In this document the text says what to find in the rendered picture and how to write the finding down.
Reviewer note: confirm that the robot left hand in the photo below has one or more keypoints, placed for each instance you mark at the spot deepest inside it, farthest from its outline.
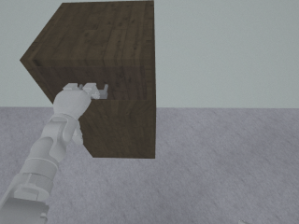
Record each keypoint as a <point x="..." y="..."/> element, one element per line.
<point x="73" y="102"/>

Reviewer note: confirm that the handle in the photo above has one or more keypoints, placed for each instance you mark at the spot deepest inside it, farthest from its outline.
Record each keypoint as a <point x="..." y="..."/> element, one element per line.
<point x="103" y="93"/>

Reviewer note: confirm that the cabinet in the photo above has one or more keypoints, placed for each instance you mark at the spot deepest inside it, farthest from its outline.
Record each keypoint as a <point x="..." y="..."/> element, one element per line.
<point x="108" y="33"/>

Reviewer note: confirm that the drawer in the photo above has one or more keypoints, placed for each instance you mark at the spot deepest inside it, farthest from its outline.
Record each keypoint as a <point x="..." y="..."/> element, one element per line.
<point x="125" y="82"/>

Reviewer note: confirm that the robot left forearm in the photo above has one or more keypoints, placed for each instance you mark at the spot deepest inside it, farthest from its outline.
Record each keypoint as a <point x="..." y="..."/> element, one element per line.
<point x="34" y="182"/>

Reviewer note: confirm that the robot left upper arm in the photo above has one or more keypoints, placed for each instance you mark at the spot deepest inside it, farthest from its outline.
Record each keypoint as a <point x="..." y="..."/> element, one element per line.
<point x="22" y="211"/>

